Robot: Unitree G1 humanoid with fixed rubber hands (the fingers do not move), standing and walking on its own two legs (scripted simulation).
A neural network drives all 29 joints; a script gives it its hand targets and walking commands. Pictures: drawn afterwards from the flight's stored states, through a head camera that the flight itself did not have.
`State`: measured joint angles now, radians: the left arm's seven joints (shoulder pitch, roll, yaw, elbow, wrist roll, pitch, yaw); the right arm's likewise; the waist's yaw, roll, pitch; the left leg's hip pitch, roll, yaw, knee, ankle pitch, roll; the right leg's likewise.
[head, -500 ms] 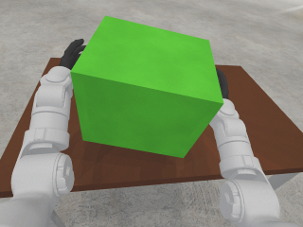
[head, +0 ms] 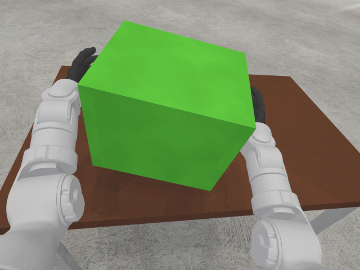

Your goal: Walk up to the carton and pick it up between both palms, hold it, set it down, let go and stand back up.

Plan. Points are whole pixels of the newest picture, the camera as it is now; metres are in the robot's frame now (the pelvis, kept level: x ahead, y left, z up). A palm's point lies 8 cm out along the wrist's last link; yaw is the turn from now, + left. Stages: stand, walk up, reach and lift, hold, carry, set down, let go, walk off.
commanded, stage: set down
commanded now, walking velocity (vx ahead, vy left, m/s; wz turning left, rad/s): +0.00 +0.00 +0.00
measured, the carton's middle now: (169, 109) +0.45 +0.03 +0.15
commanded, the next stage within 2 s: none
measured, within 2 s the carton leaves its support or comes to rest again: rests again in 1.60 s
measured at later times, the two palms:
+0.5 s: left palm (83, 87) +0.46 +0.22 +0.18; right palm (248, 130) +0.39 -0.16 +0.14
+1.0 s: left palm (87, 93) +0.47 +0.22 +0.16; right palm (246, 136) +0.39 -0.16 +0.13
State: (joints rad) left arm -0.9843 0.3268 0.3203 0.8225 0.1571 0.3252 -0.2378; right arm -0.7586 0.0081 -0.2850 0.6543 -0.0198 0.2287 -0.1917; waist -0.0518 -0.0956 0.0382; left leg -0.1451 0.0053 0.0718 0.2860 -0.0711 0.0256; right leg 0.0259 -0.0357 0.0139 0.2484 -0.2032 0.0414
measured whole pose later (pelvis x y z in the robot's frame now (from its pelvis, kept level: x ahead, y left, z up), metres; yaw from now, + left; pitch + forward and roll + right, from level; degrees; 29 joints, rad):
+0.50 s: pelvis +0.01 +0.01 +0.00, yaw -1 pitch -2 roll +0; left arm -1.02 0.34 0.32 0.96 0.15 0.20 -0.25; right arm -0.72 0.07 -0.36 0.62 -0.11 0.18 -0.18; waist -0.04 -0.09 0.05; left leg -0.19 0.00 0.09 0.31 -0.09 0.04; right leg -0.02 -0.05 0.03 0.25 -0.21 0.06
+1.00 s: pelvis +0.01 +0.01 +0.00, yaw -1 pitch +0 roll +0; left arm -1.08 0.37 0.31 1.16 0.13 0.08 -0.26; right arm -0.71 0.12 -0.42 0.64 -0.18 0.13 -0.19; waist -0.06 -0.10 0.03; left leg -0.24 0.01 0.09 0.32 -0.09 0.04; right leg -0.08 -0.04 0.03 0.29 -0.22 0.05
